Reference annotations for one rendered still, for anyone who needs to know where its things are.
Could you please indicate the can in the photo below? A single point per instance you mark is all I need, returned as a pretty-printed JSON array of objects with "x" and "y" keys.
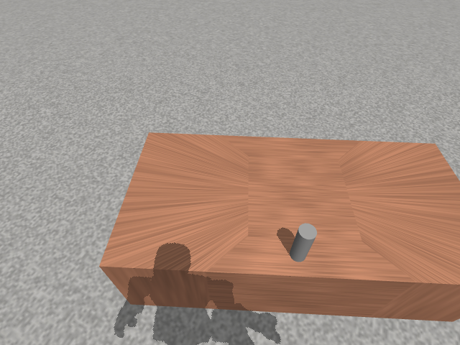
[{"x": 303, "y": 241}]

